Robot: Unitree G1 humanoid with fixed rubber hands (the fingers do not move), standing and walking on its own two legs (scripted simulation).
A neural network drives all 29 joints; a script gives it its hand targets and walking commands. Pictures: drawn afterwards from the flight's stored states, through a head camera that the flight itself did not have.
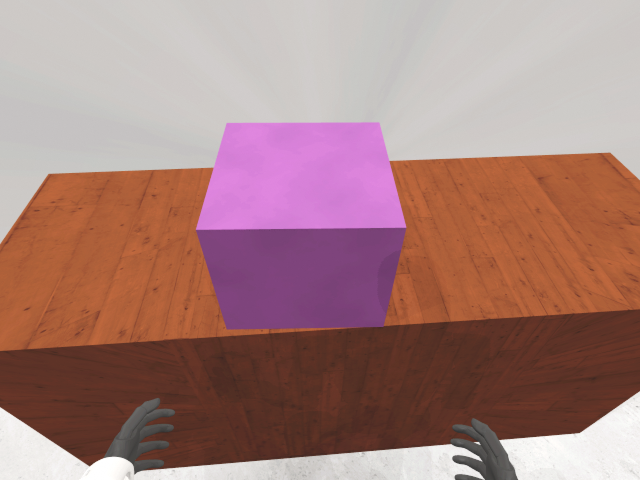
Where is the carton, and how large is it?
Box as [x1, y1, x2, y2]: [196, 122, 405, 329]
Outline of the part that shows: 378,122 226,124 196,227 196,231 227,329 383,326 405,231 405,224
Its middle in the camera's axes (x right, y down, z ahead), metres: -0.03 -0.03 +0.65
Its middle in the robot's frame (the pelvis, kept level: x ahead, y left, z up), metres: +0.50 +0.01 +0.03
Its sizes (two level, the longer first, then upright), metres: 0.260 0.259 0.228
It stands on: a pedestal, 0.69 m high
